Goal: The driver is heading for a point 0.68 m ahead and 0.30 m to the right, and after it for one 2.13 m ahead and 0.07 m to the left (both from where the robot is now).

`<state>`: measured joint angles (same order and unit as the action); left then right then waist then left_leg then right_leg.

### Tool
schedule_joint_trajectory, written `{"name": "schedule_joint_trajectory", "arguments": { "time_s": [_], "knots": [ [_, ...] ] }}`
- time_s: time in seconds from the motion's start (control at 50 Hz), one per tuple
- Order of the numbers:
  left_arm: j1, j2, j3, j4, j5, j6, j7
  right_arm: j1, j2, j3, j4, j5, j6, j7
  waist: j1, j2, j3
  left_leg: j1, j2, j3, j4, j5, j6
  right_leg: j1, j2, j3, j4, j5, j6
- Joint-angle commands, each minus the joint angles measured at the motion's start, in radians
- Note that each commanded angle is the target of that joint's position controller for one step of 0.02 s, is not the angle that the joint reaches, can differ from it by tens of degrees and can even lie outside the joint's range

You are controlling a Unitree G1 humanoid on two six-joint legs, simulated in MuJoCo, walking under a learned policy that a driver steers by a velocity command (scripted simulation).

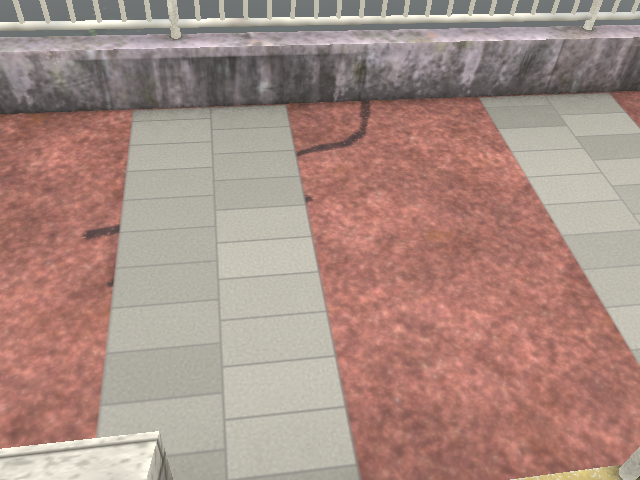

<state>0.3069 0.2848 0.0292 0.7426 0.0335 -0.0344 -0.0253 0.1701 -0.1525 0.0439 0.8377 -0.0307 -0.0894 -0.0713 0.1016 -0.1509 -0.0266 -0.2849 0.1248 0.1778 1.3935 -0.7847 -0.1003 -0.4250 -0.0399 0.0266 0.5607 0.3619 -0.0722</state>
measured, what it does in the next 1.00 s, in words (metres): goes down, turning right: right foot 0.22 m lower, then left foot 0.18 m lower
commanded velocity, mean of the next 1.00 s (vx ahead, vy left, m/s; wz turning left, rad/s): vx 0.46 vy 0.00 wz -0.49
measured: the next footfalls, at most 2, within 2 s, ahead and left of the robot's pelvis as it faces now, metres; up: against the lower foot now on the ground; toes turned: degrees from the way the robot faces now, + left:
right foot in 0.02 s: +0.10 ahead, -0.08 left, -0.22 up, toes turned +1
left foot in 0.38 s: +0.33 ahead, +0.07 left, -0.40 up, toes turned -14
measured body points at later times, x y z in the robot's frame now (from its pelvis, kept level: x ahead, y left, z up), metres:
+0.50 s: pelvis +0.32 -0.04 -0.27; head +0.31 -0.04 +0.18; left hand +0.50 +0.17 -0.39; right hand +0.29 -0.28 -0.40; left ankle +0.29 +0.08 -0.98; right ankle +0.23 -0.11 -0.75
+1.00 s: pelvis +0.59 -0.18 -0.46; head +0.61 -0.22 -0.02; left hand +0.72 +0.01 -0.60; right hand +0.52 -0.41 -0.62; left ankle +0.69 -0.05 -1.09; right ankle +0.58 -0.25 -1.16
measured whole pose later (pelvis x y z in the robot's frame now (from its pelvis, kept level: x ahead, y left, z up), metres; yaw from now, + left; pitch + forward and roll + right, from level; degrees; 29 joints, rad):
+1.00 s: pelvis +0.59 -0.18 -0.46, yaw -27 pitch -1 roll +0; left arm 0.30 0.15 0.00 0.99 0.03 -0.06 0.01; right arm 0.26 -0.19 -0.03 0.94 -0.03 0.02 -0.03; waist -0.02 0.05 0.08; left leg -0.65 0.01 -0.10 1.26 -0.22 0.00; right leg -0.42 0.05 -0.09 0.82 -0.40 -0.10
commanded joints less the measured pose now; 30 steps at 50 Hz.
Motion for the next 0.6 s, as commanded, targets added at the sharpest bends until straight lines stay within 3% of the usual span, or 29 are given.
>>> {"name": "schedule_joint_trajectory", "arguments": {
  "time_s": [0.02,0.04,0.06,0.08,0.1,0.12,0.14,0.16,0.18,0.2,0.22,0.24,0.26,0.3,0.32,0.34,0.36,0.38,0.4,0.42,0.44,0.46,0.48,0.5,0.52,0.54,0.56,0.58,0.6],
  "knots": [
    [0.275,0.055,0.042,0.096,-0.002,-0.033,-0.014,0.076,-0.213,-0.106,0.004,0.001,0.042,-0.023,0.027,0.06,0.116,-0.256,-0.069,0.002,0.27,0.428,0.142,0.399,-0.016,0.019,-0.224,0.24,-0.15],
    [0.392,0.139,0.055,0.182,-0.021,-0.03,0.006,0.049,-0.113,-0.078,-0.077,-0.014,0.047,-0.009,-0.019,-0.271,0.059,-0.751,-0.148,-0.051,0.459,-0.052,0.137,0.757,-0.048,0.092,0.19,0.781,-0.116],
    [0.504,0.15,0.062,0.2,-0.074,-0.029,0.027,-0.03,-0.128,-0.059,-0.136,-0.046,0.035,-0.002,0.064,-0.317,-0.071,-0.983,-0.108,-0.095,0.437,0.016,0.135,0.986,-0.083,0.179,0.268,0.884,-0.131],
    [0.548,0.13,0.065,0.22,-0.089,-0.034,0.038,-0.113,-0.142,-0.058,-0.153,-0.048,0.028,0.009,0.101,-0.207,-0.184,-1.031,-0.063,-0.163,0.364,0.084,0.144,1.01,-0.104,0.265,0.26,0.566,-0.154],
    [0.481,0.057,0.045,0.166,-0.082,-0.023,0.05,-0.13,-0.099,-0.049,-0.147,-0.035,0.036,0.024,0.046,-0.047,-0.223,-0.954,-0.04,-0.226,0.16,0.273,0.128,0.859,-0.132,0.34,0.224,0.304,-0.185],
    [0.396,0.013,0.034,0.09,-0.062,-0.018,0.067,-0.13,-0.028,-0.035,-0.169,-0.007,0.039,0.045,-0.018,-0.003,-0.223,-0.876,-0.04,-0.257,-0.055,0.454,0.093,0.714,-0.161,0.425,0.192,0.18,-0.241],
    [0.286,0.044,0.036,0.057,-0.052,-0.004,0.07,-0.084,-0.004,-0.031,-0.157,0.019,0.049,0.054,-0.083,-0.044,-0.241,-0.642,-0.028,-0.286,-0.25,0.523,0.073,0.483,-0.196,0.514,0.092,-0.017,-0.27],
    [0.245,0.03,0.029,0.02,-0.047,0.004,0.058,-0.005,-0.061,-0.054,-0.091,0.014,0.067,0.049,-0.105,-0.028,-0.239,-0.469,-0.049,-0.233,-0.192,0.609,0.065,0.331,-0.155,0.472,0.099,0.048,-0.263],
    [0.219,0.023,0.028,-0.002,-0.05,0.0,0.047,0.078,-0.089,-0.065,-0.057,0.004,0.068,0.052,-0.138,-0.082,-0.216,-0.353,-0.065,-0.209,-0.174,0.715,0.081,0.21,-0.122,0.396,0.131,0.09,-0.238],
    [0.225,-0.024,0.021,0.004,-0.071,-0.018,0.051,0.007,-0.157,-0.081,-0.09,-0.008,0.052,0.037,-0.111,-0.015,-0.166,-0.409,-0.065,-0.258,-0.363,1.027,0.094,0.222,-0.033,0.333,0.246,-0.152,-0.198],
    [0.206,-0.056,0.005,0.004,-0.091,-0.031,0.047,-0.081,-0.12,-0.064,-0.151,-0.013,0.04,0.043,-0.091,0.051,-0.121,-0.249,-0.114,-0.186,-0.559,1.245,0.104,0.027,0.052,0.246,0.238,-0.339,-0.146],
    [0.14,-0.055,0.0,0.016,-0.092,-0.03,0.046,-0.088,-0.059,-0.04,-0.169,-0.012,0.032,0.047,-0.086,0.054,-0.092,-0.071,-0.151,-0.14,-0.678,1.358,0.107,-0.112,0.097,0.207,0.269,-0.472,-0.119],
    [0.146,-0.016,0.01,0.042,-0.089,-0.011,0.037,-0.114,-0.041,-0.035,-0.178,-0.007,0.039,0.057,-0.055,0.055,-0.059,-0.012,-0.192,-0.094,-0.742,1.342,0.105,-0.126,0.14,0.182,0.299,-0.534,-0.112],
    [0.12,0.016,0.019,0.027,-0.051,0.021,0.03,-0.042,-0.04,-0.041,-0.199,0.024,0.05,0.052,-0.064,-0.047,-0.046,0.029,-0.219,-0.091,-0.763,1.263,0.12,-0.095,0.14,0.209,0.425,-0.426,-0.121],
    [0.082,0.047,0.026,0.03,-0.043,0.028,0.033,0.055,-0.069,-0.053,-0.161,0.008,0.047,0.051,-0.095,-0.126,-0.07,0.02,-0.186,-0.189,-0.662,1.255,0.147,-0.015,0.11,0.266,0.541,-0.341,-0.134],
    [0.069,0.05,0.03,0.025,-0.03,0.041,0.032,0.165,-0.099,-0.063,-0.128,0.011,0.042,0.049,-0.129,-0.116,-0.046,0.007,-0.163,-0.213,-0.733,1.192,0.154,0.058,0.115,0.269,0.639,-0.271,-0.142],
    [0.098,0.044,0.027,0.028,-0.018,0.047,0.027,0.195,-0.1,-0.07,-0.136,0.021,0.031,0.044,-0.142,0.004,0.034,0.04,-0.156,-0.171,-1.014,1.105,0.141,0.075,0.157,0.213,0.734,-0.25,-0.144],
    [-0.003,0.049,0.026,0.042,-0.03,0.053,0.026,0.424,-0.135,-0.1,-0.036,0.01,0.028,0.049,-0.261,0.042,0.01,0.328,-0.12,-0.182,-0.965,1.244,0.171,-0.104,0.136,0.226,0.963,-0.183,-0.147],
    [0.053,0.0,0.03,0.011,-0.049,0.045,0.016,0.51,-0.181,-0.118,-0.026,0.014,0.029,0.045,-0.264,0.279,0.009,0.607,0.057,-0.339,-0.919,1.414,0.263,-0.453,0.274,0.122,1.434,-0.822,-0.096],
    [0.142,-0.075,0.003,-0.042,-0.042,0.043,0.044,0.446,-0.191,-0.109,-0.05,0.029,0.01,0.074,-0.143,0.45,0.007,0.707,0.226,-0.541,-0.666,1.714,0.334,-0.756,0.234,0.02,1.591,-1.184,-0.081],
    [0.022,-0.037,-0.001,-0.031,0.005,0.038,0.059,0.507,-0.172,-0.104,-0.04,0.043,-0.001,0.091,-0.2,0.342,0.024,0.75,0.262,-0.586,-0.715,1.59,0.363,-0.927,0.155,0.047,1.563,-1.108,-0.093],
    [-0.048,-0.005,0.011,-0.013,0.035,0.033,0.066,0.537,-0.135,-0.092,-0.014,0.042,-0.01,0.095,-0.21,0.161,0.107,0.599,0.226,-0.538,-0.751,1.401,0.346,-0.954,0.134,0.109,1.437,-1.003,-0.081],
    [-0.045,-0.02,0.006,0.006,0.028,0.032,0.059,0.506,-0.117,-0.078,0.001,0.044,-0.006,0.093,-0.178,0.126,0.135,0.405,0.165,-0.465,-0.772,1.347,0.295,-0.862,0.131,0.087,1.365,-0.942,-0.079],
    [-0.06,-0.062,-0.009,-0.048,0.027,0.031,0.051,0.496,-0.246,-0.117,0.031,0.03,-0.02,0.074,-0.121,0.418,0.139,0.363,0.334,-0.667,-0.759,1.153,0.409,-0.951,0.042,0.184,1.322,-0.897,-0.055],
    [-0.168,-0.014,-0.001,-0.07,0.032,0.025,0.047,0.438,-0.172,-0.094,0.037,0.032,-0.019,0.075,-0.105,0.314,0.219,0.226,0.276,-0.577,-0.787,1.04,0.354,-0.965,0.006,0.187,1.134,-0.744,-0.029],
    [-0.241,-0.037,-0.012,-0.097,0.009,0.018,0.038,0.302,-0.087,-0.063,0.006,0.027,-0.022,0.062,-0.049,0.218,0.291,-0.178,0.184,-0.414,-0.872,0.839,0.271,-0.654,0.025,0.121,0.77,-0.49,0.014],
    [-0.205,-0.068,-0.02,-0.052,0.01,0.016,0.025,0.209,-0.088,-0.059,-0.017,0.033,-0.012,0.059,-0.017,0.185,0.233,-0.462,0.11,-0.315,-0.902,0.663,0.238,-0.221,0.048,0.008,0.63,-0.218,0.02],
    [-0.031,-0.071,0.001,0.065,0.006,0.035,0.015,0.161,-0.184,-0.077,-0.023,0.032,-0.011,0.067,0.036,0.252,0.119,-0.529,0.133,-0.265,-0.882,0.735,0.236,0.028,0.075,-0.028,0.803,-0.043,0.003],
    [-0.03,-0.055,0.005,0.072,0.006,0.037,0.014,0.197,-0.175,-0.084,0.012,0.061,-0.027,0.07,0.028,0.321,0.15,-0.388,0.148,-0.299,-0.776,0.601,0.209,-0.116,-0.002,0.065,0.762,0.058,-0.014]
  ]
}}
